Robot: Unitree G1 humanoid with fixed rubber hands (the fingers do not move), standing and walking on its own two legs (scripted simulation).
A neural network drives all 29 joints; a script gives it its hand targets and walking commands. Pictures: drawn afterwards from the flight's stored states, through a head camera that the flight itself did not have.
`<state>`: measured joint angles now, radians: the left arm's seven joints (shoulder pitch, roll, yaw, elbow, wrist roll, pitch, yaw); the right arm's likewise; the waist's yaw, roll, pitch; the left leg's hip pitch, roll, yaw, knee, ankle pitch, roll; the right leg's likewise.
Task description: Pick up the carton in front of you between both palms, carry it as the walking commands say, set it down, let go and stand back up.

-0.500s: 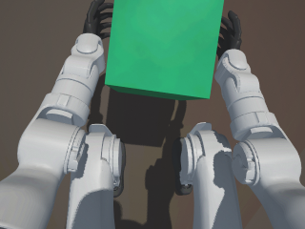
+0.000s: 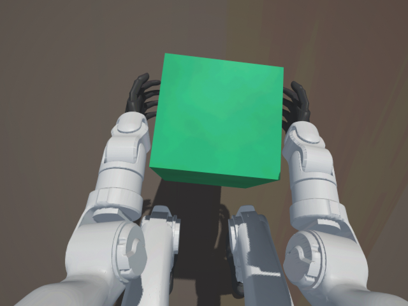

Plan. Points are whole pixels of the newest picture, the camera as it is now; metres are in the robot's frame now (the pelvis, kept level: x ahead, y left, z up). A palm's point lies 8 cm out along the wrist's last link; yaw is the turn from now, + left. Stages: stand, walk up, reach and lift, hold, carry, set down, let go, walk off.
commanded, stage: reach and lift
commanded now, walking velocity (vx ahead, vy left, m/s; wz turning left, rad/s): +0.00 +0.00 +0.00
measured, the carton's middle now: (213, 134) +0.46 -0.02 -0.13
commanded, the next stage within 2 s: none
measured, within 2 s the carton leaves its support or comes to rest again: neither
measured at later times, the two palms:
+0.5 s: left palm (97, 96) +0.43 +0.14 +0.11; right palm (344, 102) +0.42 -0.16 +0.11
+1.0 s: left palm out of the picture +0.39 +0.15 +0.26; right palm out of the picture +0.39 -0.15 +0.26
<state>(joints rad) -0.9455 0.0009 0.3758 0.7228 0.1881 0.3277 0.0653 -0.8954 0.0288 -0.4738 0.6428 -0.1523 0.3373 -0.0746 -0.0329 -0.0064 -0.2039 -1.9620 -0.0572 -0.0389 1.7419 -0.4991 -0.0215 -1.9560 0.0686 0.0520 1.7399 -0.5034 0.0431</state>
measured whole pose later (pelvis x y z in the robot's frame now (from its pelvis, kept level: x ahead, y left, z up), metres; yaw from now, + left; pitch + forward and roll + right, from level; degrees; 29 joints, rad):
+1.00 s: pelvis +0.09 +0.00 +0.26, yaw +1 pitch +5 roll +0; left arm -0.28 -0.14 0.26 0.45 0.20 0.46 0.04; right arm -0.29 0.15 -0.30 0.45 -0.21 0.46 -0.03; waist -0.01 0.00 -0.11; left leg -0.44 -0.03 -0.07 0.64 -0.30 0.00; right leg -0.43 0.03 0.06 0.64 -0.30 0.01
